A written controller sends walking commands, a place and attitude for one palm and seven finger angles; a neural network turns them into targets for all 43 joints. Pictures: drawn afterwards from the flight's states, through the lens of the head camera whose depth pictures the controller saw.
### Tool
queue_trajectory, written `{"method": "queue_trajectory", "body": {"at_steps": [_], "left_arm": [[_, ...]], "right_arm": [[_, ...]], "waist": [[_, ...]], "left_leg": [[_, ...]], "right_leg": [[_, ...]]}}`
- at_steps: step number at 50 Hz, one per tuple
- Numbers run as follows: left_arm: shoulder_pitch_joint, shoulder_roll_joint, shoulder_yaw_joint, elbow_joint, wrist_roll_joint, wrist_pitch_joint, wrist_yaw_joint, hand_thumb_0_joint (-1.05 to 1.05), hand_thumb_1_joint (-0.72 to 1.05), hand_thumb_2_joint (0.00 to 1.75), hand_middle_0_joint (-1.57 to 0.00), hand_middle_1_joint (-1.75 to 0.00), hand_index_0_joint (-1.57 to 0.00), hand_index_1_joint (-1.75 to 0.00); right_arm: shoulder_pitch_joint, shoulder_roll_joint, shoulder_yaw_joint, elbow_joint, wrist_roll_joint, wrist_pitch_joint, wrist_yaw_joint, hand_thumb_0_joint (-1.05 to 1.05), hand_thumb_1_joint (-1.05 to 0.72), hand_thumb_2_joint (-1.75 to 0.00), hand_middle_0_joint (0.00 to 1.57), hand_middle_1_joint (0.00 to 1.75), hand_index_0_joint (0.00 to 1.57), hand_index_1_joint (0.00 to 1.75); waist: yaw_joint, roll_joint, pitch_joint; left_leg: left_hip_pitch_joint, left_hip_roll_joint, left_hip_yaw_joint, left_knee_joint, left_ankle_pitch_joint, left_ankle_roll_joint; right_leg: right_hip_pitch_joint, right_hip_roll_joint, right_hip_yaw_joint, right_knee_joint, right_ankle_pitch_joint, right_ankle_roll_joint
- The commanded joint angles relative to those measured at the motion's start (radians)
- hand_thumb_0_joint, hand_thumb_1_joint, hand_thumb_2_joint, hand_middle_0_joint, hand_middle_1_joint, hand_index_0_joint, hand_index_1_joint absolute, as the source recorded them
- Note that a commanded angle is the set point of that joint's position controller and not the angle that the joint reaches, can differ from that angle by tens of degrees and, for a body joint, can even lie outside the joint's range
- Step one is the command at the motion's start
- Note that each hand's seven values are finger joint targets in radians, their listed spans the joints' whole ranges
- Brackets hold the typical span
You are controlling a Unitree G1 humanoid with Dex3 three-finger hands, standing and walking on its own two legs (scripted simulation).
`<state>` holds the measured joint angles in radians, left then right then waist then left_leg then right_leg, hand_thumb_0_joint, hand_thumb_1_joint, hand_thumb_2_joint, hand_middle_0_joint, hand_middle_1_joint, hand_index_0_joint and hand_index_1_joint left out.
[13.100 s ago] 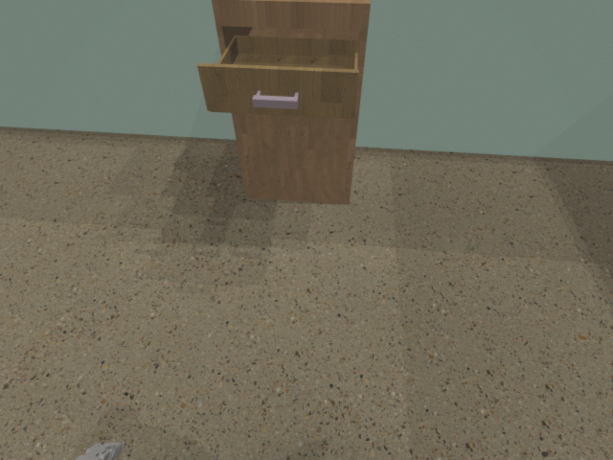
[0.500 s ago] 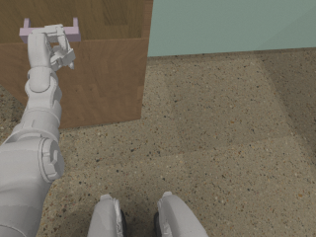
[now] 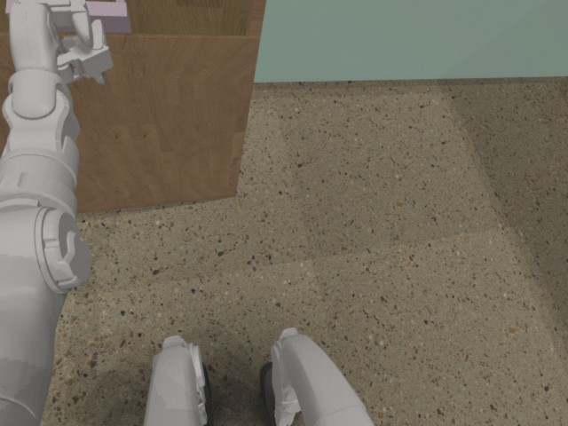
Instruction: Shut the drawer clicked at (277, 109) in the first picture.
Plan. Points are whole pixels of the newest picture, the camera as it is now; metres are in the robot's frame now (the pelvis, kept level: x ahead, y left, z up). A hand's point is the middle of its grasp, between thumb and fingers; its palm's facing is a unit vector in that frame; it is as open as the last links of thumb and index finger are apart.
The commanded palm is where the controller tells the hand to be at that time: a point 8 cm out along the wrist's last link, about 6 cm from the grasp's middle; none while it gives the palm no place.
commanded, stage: pull the fist back off the drawer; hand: left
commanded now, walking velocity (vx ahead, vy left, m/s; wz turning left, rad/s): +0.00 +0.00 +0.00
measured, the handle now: (72, 3) +0.66 +0.18 +0.08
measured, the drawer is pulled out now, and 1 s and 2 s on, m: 0.00 0.00 0.00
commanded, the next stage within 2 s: draw the hand back to the body in 0.52 s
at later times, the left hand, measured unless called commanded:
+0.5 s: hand (102, 66) +0.56 +0.15 +0.08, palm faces +0.06 -1.00 -0.02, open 3.3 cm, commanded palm +0.53 +0.18 +0.08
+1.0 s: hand (49, 97) +0.45 +0.17 +0.15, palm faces +0.08 -1.00 -0.05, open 3.3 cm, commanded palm +0.41 +0.22 +0.16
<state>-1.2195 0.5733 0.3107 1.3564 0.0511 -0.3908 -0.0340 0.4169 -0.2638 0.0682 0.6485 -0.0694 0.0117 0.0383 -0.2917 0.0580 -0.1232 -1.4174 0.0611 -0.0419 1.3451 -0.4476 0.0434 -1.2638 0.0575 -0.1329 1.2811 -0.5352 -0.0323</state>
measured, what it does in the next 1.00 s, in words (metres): rises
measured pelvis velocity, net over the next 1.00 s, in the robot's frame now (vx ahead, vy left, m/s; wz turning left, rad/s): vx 0.07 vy -0.01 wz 0.05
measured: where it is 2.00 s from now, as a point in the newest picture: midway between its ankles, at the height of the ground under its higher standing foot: (240, 417)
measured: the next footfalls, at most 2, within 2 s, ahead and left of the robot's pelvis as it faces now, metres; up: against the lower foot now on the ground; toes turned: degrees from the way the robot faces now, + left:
none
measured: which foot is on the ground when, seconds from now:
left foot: down 0.00-1.00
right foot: down 0.00-1.00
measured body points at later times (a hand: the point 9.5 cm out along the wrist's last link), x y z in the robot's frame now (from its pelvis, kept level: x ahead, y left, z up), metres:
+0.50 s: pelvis +0.03 +0.01 +0.03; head +0.18 +0.03 +0.45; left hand +0.55 +0.20 +0.08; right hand +0.01 -0.24 -0.08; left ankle +0.08 +0.10 -0.60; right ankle +0.03 -0.11 -0.60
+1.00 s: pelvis +0.07 -0.01 +0.08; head +0.15 -0.01 +0.53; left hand +0.44 +0.22 +0.16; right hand +0.17 -0.26 -0.03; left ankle +0.08 +0.10 -0.60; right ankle +0.03 -0.11 -0.60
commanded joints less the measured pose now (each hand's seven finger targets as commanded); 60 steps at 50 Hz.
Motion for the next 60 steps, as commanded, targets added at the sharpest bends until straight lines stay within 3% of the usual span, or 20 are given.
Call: {"method": "queue_trajectory", "body": {"at_steps": [1, 10, 14, 16, 18, 20, 23, 28, 30, 33, 35, 37, 40, 42, 45, 51, 56, 57, 58, 60], "left_arm": [[-0.598, 0.189, 0.043, -0.253, -0.028, -0.054, 0.020, 0.00, 0.90, 0.90, -1.40, -1.60, -1.40, -1.60], [-0.397, 0.176, 0.083, -0.350, -0.046, -0.066, 0.016, 0.00, 0.90, 0.90, -1.40, -1.60, -1.40, -1.60], [-0.304, 0.104, 0.045, -0.385, -0.050, -0.070, 0.017, 0.00, 0.90, 0.90, -1.40, -1.60, -1.40, -1.60], [-0.266, 0.070, 0.038, -0.446, -0.064, -0.086, 0.014, 0.00, 0.90, 0.90, -1.40, -1.60, -1.40, -1.60], [-0.199, -0.001, 0.006, -0.449, -0.082, -0.086, 0.013, 0.00, 0.90, 0.90, -1.40, -1.60, -1.40, -1.60], [-0.126, -0.014, 0.013, -0.446, -0.096, -0.088, 0.015, 0.00, 0.90, 0.90, -1.40, -1.60, -1.40, -1.60], [-0.146, -0.034, -0.003, -0.446, -0.090, -0.102, 0.026, 0.00, 0.90, 0.90, -1.40, -1.60, -1.40, -1.60], [-0.178, -0.019, 0.012, -0.444, -0.078, -0.163, 0.041, 0.00, 0.90, 0.90, -1.40, -1.60, -1.40, -1.60], [-0.183, -0.039, -0.014, -0.478, -0.075, -0.180, 0.030, 0.00, 0.90, 0.90, -1.40, -1.60, -1.40, -1.60], [-0.024, -0.014, 0.020, -0.580, -0.095, -0.170, 0.011, 0.00, 0.90, 0.90, -1.40, -1.60, -1.40, -1.60], [0.150, -0.057, -0.010, -0.693, -0.128, -0.129, -0.012, 0.00, 0.90, 0.90, -1.40, -1.60, -1.40, -1.60], [0.292, -0.080, -0.025, -0.819, -0.166, -0.072, -0.027, 0.00, 0.90, 0.90, -1.40, -1.60, -1.40, -1.60], [0.409, -0.100, -0.038, -0.948, -0.209, -0.011, -0.028, 0.00, 0.90, 0.90, -1.40, -1.60, -1.40, -1.60], [0.445, -0.092, -0.033, -1.007, -0.221, -0.005, -0.019, 0.00, 0.90, 0.90, -1.40, -1.60, -1.40, -1.60], [0.507, -0.149, -0.092, -1.094, -0.230, -0.024, -0.027, 0.00, 0.90, 0.90, -1.40, -1.60, -1.40, -1.60], [0.716, -0.172, -0.126, -1.118, -0.266, 0.022, -0.109, 0.00, 0.90, 0.90, -1.40, -1.60, -1.40, -1.60], [0.809, -0.134, -0.081, -1.229, -0.315, 0.077, -0.145, 0.00, 0.90, 0.90, -1.40, -1.60, -1.40, -1.60], [0.859, -0.043, -0.100, -1.311, -0.195, 0.120, -0.047, 0.00, 0.90, 0.90, -1.40, -1.60, -1.40, -1.60], [0.902, -0.112, -0.141, -1.360, -0.186, 0.156, 0.002, 0.00, 0.90, 0.90, -1.40, -1.60, -1.40, -1.60], [0.949, -0.118, -0.160, -1.403, -0.167, 0.208, 0.057, 0.00, 0.90, 0.90, -1.40, -1.60, -1.40, -1.60]], "right_arm": [[0.213, -0.220, -0.069, -0.022, 0.004, -0.009, -0.011, 0.00, -0.90, -0.90, 0.20, 0.30, 0.20, 0.30], [0.197, -0.214, -0.081, -0.047, 0.008, 0.012, 0.008, 0.00, -0.90, -0.90, 0.20, 0.30, 0.20, 0.30], [0.186, -0.207, -0.093, -0.057, 0.016, 0.031, 0.013, 0.00, -0.90, -0.90, 0.20, 0.30, 0.20, 0.30], [0.182, -0.202, -0.101, -0.060, 0.018, 0.037, 0.019, 0.00, -0.90, -0.90, 0.20, 0.30, 0.20, 0.30], [0.175, -0.195, -0.110, -0.062, 0.021, 0.048, 0.023, 0.00, -0.90, -0.90, 0.20, 0.30, 0.20, 0.30], [0.175, -0.191, -0.112, -0.061, 0.024, 0.057, 0.026, 0.00, -0.90, -0.90, 0.20, 0.30, 0.20, 0.30], [0.166, -0.185, -0.118, -0.052, 0.028, 0.071, 0.024, 0.00, -0.90, -0.90, 0.20, 0.30, 0.20, 0.30], [0.155, -0.176, -0.121, -0.040, 0.020, 0.075, 0.019, 0.00, -0.90, -0.90, 0.20, 0.30, 0.20, 0.30], [0.152, -0.171, -0.122, -0.045, 0.019, 0.080, 0.023, 0.00, -0.90, -0.90, 0.20, 0.30, 0.20, 0.30], [0.125, -0.169, -0.129, -0.089, 0.032, 0.101, 0.026, 0.00, -0.90, -0.90, 0.20, 0.30, 0.20, 0.30], [0.106, -0.163, -0.132, -0.132, 0.051, 0.112, 0.030, 0.00, -0.90, -0.90, 0.20, 0.30, 0.20, 0.30], [0.084, -0.156, -0.133, -0.163, 0.075, 0.120, 0.027, 0.00, -0.90, -0.90, 0.20, 0.30, 0.20, 0.30], [0.052, -0.148, -0.125, -0.192, 0.096, 0.109, 0.006, 0.00, -0.90, -0.90, 0.20, 0.30, 0.20, 0.30], [0.029, -0.142, -0.122, -0.188, 0.102, 0.094, -0.008, 0.00, -0.90, -0.90, 0.20, 0.30, 0.20, 0.30], [0.002, -0.134, -0.120, -0.186, 0.106, 0.063, -0.019, 0.00, -0.90, -0.90, 0.20, 0.30, 0.20, 0.30], [-0.083, -0.131, -0.109, -0.213, 0.120, 0.035, -0.032, 0.00, -0.90, -0.90, 0.20, 0.30, 0.20, 0.30], [-0.169, -0.128, -0.094, -0.260, 0.131, 0.004, -0.054, 0.00, -0.90, -0.90, 0.20, 0.30, 0.20, 0.30], [-0.253, -0.106, -0.095, -0.281, 0.132, 0.033, -0.077, 0.00, -0.90, -0.90, 0.20, 0.30, 0.20, 0.30], [-0.265, -0.091, -0.086, -0.300, 0.132, 0.041, -0.091, 0.00, -0.90, -0.90, 0.20, 0.30, 0.20, 0.30], [-0.291, -0.096, -0.080, -0.296, 0.129, 0.042, -0.109, 0.00, -0.90, -0.90, 0.20, 0.30, 0.20, 0.30]], "waist": [[-0.050, 0.225, -0.525], [0.024, 0.202, -0.564], [0.037, 0.173, -0.547], [0.059, 0.200, -0.590], [0.055, 0.145, -0.568], [0.071, 0.116, -0.551], [0.055, 0.068, -0.484], [0.058, 0.088, -0.501], [0.063, 0.132, -0.544], [0.135, 0.165, -0.668], [0.169, 0.159, -0.721], [0.186, 0.091, -0.688], [0.185, -0.021, -0.571], [0.187, -0.035, -0.494], [0.179, -0.010, -0.434], [0.209, 0.011, -0.324], [0.236, -0.058, -0.253], [0.298, -0.053, -0.283], [0.274, -0.017, -0.234], [0.272, -0.032, -0.166]], "left_leg": [[0.619, -0.010, -0.118, -0.171, 0.000, 0.004], [0.689, -0.005, -0.111, -0.199, 0.094, -0.005], [0.721, -0.002, -0.104, -0.216, 0.131, -0.010], [0.801, 0.000, -0.110, -0.224, 0.212, -0.018], [0.807, 0.000, -0.103, -0.230, 0.243, -0.018], [0.790, -0.009, -0.081, -0.228, 0.281, -0.014], [0.747, -0.014, -0.067, -0.224, 0.267, -0.008], [0.760, -0.024, -0.055, -0.198, 0.331, -0.009], [0.808, -0.027, -0.049, -0.191, 0.401, -0.010], [0.898, -0.029, -0.036, -0.215, 0.516, -0.018], [0.968, -0.031, -0.027, -0.247, 0.614, -0.018], [0.959, -0.035, -0.006, -0.286, 0.627, -0.011], [0.881, -0.048, 0.023, -0.345, 0.533, 0.004], [0.866, -0.050, 0.034, -0.379, 0.473, 0.006], [0.927, -0.055, 0.040, -0.409, 0.472, 0.008], [0.990, -0.060, 0.038, -0.484, 0.427, 0.007], [0.981, -0.069, 0.040, -0.548, 0.345, 0.015], [1.042, -0.070, 0.054, -0.618, 0.328, 0.001], [1.074, -0.066, 0.057, -0.652, 0.324, 0.001], [1.108, -0.064, 0.057, -0.698, 0.298, 0.005]], "right_leg": [[0.003, 0.022, 0.082, -0.206, 0.045, -0.003], [0.066, 0.023, 0.070, -0.201, 0.091, -0.005], [0.089, 0.020, 0.069, -0.219, 0.116, -0.001], [0.093, 0.019, 0.060, -0.213, 0.157, -0.005], [0.118, 0.020, 0.058, -0.229, 0.181, -0.001], [0.163, 0.022, 0.064, -0.239, 0.213, -0.002], [0.172, 0.021, 0.071, -0.251, 0.220, 0.005], [0.190, 0.018, 0.083, -0.236, 0.278, 0.004], [0.207, 0.016, 0.087, -0.223, 0.341, 0.001], [0.320, 0.016, 0.090, -0.231, 0.439, -0.003], [0.416, 0.020, 0.091, -0.255, 0.534, -0.003], [0.523, 0.020, 0.093, -0.304, 0.620, 0.007], [0.660, 0.015, 0.107, -0.366, 0.686, 0.019], [0.687, 0.011, 0.113, -0.400, 0.670, 0.026], [0.696, 0.007, 0.117, -0.435, 0.663, 0.027], [0.732, -0.003, 0.111, -0.506, 0.608, 0.023], [0.818, -0.016, 0.121, -0.566, 0.575, 0.030], [0.881, -0.054, 0.183, -0.640, 0.576, 0.033], [0.892, -0.057, 0.172, -0.667, 0.566, 0.034], [0.903, -0.051, 0.163, -0.723, 0.504, 0.032]]}}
